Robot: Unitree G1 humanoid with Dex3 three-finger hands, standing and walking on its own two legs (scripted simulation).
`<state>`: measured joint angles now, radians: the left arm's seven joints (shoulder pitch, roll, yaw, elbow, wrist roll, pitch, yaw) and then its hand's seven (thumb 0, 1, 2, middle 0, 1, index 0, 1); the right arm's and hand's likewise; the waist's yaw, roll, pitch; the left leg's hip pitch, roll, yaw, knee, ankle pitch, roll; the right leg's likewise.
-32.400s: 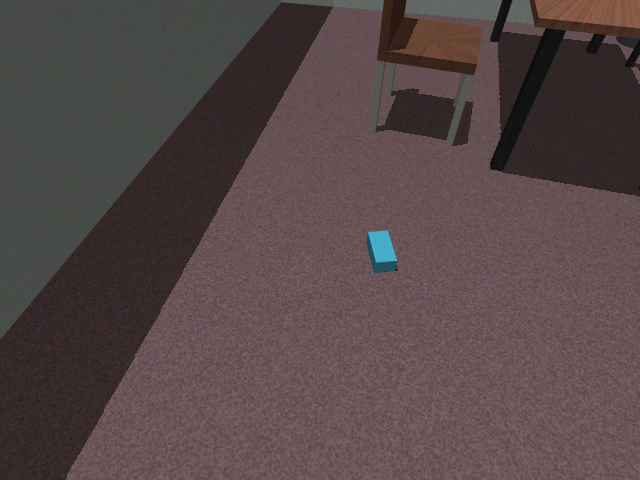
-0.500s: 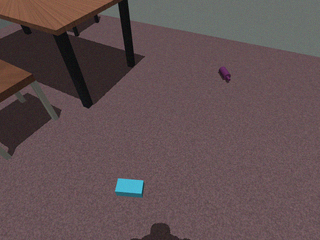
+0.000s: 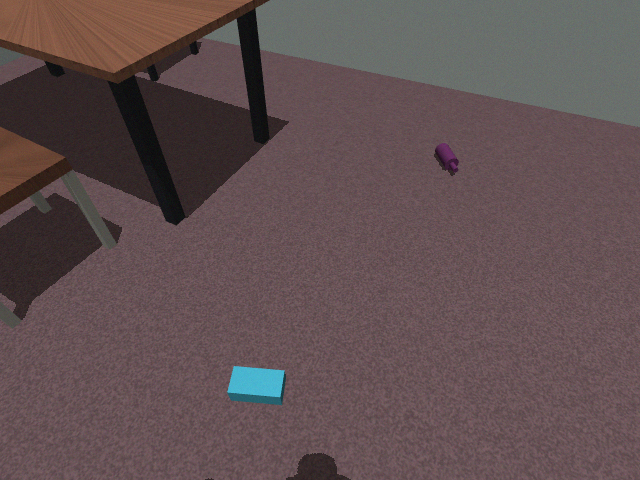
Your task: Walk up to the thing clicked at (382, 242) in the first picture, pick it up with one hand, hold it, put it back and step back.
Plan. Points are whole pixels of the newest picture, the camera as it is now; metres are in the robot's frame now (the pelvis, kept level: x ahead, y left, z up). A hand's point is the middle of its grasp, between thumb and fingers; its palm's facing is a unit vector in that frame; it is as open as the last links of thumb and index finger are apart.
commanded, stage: stand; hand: left
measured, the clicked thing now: (257, 385) +0.53 +0.21 -0.75
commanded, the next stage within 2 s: walk up in 0.44 s
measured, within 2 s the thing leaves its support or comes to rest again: neither
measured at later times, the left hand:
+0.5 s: hand out of the picture +0.09 +0.25 -0.16, palm faces -0.01 -0.94 -0.34, open 7.4 cm
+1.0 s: hand out of the picture +0.04 +0.30 -0.18, palm faces -0.07 -0.93 -0.35, open 7.4 cm
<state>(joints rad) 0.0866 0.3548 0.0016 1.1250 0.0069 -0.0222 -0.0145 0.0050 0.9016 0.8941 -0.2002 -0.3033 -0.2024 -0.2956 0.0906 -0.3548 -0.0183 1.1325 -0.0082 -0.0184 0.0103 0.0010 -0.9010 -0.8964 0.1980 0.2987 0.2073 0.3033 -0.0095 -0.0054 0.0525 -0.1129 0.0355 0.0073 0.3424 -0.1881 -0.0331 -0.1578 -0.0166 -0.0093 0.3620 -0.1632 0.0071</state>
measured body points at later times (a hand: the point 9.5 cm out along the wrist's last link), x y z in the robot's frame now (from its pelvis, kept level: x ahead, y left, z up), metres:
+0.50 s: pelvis +0.01 +0.00 +0.00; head +0.03 +0.00 +0.45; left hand +0.09 +0.30 -0.13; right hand +0.09 -0.31 -0.14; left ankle +0.00 +0.14 -0.75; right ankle +0.02 -0.12 -0.75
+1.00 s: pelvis -0.10 +0.04 -0.01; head -0.02 +0.06 +0.43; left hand +0.04 +0.34 -0.15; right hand -0.04 -0.28 -0.13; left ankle -0.07 +0.14 -0.75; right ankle -0.13 -0.10 -0.66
